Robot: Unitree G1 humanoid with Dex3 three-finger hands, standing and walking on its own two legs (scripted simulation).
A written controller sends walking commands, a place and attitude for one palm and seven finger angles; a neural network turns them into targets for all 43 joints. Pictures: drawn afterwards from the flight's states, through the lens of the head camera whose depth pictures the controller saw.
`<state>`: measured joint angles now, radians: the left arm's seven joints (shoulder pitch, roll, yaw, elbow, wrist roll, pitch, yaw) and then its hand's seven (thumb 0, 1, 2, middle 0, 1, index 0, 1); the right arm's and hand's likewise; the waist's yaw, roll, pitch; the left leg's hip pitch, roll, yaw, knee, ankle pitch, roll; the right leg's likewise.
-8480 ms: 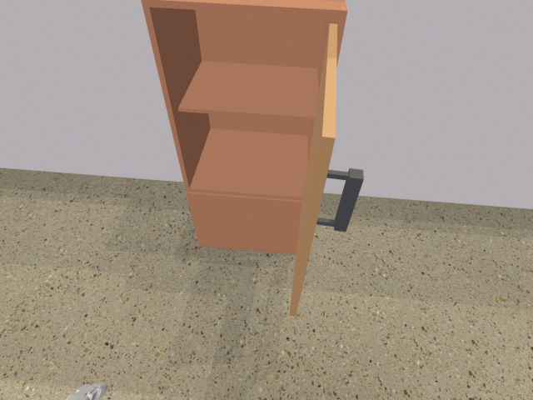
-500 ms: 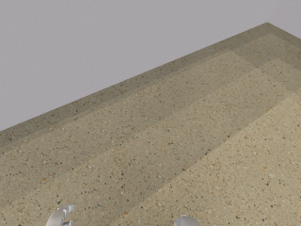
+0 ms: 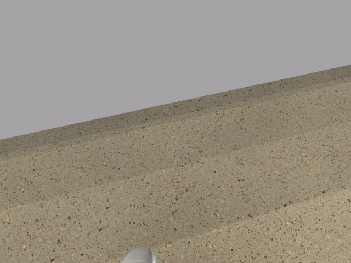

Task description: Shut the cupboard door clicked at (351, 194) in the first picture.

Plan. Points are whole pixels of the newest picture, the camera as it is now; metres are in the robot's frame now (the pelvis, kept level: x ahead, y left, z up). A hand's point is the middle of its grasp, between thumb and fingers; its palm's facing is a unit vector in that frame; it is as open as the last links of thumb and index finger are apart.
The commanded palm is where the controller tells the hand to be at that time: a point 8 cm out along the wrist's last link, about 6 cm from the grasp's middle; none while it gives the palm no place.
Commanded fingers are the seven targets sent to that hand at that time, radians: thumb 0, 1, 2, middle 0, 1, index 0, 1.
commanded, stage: walk to a spot facing it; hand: left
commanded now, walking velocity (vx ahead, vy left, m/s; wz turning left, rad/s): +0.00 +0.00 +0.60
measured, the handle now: out of the picture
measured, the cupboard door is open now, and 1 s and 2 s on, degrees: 86 86 86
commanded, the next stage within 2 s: none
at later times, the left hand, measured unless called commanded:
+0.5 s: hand out of the picture +0.04 +0.31 -0.17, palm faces +0.30 -0.93 -0.22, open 7.3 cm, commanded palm none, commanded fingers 0.00 0.90 0.90 -0.20 -0.30 -0.20 -0.30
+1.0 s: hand (79, 247) +0.17 +0.26 -0.13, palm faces +0.53 -0.81 -0.24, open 7.3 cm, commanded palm none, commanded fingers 0.00 0.90 0.90 -0.20 -0.30 -0.20 -0.30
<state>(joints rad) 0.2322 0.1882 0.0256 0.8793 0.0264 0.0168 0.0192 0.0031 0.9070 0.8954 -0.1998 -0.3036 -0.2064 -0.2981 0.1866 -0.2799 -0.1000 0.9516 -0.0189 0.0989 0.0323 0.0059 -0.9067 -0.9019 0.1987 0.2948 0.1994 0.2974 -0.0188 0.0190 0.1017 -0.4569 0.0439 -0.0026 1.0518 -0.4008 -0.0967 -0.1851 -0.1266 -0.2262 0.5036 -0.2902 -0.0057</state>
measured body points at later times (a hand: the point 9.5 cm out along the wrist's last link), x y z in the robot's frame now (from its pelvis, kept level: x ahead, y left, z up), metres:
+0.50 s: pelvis +0.01 +0.08 +0.01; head +0.02 +0.12 +0.45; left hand +0.02 +0.36 -0.15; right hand +0.14 -0.15 -0.12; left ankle -0.01 +0.13 -0.74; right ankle +0.04 -0.11 -0.65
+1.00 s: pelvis +0.17 +0.04 +0.00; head +0.19 +0.02 +0.45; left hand +0.14 +0.31 -0.11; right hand +0.28 -0.19 -0.16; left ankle +0.05 +0.13 -0.65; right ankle +0.22 -0.03 -0.74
